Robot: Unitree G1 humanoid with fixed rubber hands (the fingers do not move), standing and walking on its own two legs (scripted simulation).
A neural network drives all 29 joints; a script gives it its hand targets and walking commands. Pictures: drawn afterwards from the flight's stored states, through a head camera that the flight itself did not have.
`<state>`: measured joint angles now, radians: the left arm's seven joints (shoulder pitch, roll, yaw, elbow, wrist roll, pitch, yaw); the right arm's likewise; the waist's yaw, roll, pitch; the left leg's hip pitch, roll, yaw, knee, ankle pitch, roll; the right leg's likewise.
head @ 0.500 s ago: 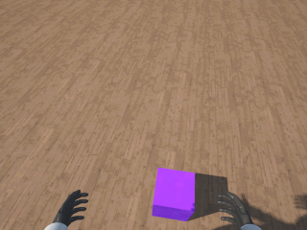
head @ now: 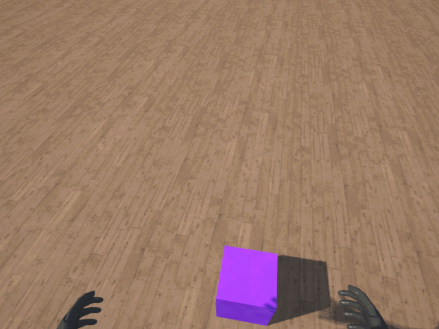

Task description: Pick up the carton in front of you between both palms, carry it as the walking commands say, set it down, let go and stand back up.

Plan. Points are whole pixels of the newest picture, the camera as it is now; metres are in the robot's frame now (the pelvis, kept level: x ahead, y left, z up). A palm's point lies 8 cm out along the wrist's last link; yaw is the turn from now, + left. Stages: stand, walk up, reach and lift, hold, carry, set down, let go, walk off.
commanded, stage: stand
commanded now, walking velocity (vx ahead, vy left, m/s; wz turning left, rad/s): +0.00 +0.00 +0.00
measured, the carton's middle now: (245, 286) +0.41 -0.10 -0.64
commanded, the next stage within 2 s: none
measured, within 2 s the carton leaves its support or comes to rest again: neither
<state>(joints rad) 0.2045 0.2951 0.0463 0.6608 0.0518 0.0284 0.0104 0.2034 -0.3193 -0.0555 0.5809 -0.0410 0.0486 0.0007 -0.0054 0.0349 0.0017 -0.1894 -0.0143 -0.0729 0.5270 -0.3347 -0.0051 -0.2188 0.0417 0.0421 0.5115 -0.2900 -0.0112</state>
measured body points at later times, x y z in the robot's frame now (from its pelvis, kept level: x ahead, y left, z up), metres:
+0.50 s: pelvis +0.01 -0.01 +0.00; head +0.01 -0.02 +0.45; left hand +0.13 +0.29 -0.09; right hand +0.15 -0.30 -0.10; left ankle -0.03 +0.12 -0.74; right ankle -0.01 -0.11 -0.74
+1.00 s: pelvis -0.01 +0.00 +0.01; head -0.01 -0.01 +0.46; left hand +0.10 +0.31 -0.10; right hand +0.11 -0.31 -0.10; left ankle -0.03 +0.12 -0.74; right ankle -0.01 -0.11 -0.74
